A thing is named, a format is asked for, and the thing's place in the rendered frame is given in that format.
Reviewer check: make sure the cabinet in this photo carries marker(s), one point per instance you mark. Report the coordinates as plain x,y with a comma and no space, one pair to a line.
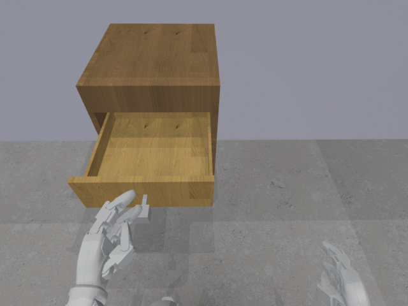
153,68

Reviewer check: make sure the robot left forearm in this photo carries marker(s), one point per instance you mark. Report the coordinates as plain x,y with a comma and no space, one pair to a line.
87,295

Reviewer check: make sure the handle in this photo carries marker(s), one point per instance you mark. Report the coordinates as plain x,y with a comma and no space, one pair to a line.
145,215

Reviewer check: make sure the robot right hand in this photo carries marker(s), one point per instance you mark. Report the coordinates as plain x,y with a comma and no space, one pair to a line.
349,288

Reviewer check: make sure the robot left hand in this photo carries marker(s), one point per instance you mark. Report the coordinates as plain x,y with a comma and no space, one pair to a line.
97,246

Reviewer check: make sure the drawer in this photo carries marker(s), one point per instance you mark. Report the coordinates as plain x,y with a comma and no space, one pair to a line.
167,155

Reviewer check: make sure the left robot shin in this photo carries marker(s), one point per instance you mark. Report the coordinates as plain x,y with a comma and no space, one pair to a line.
168,298

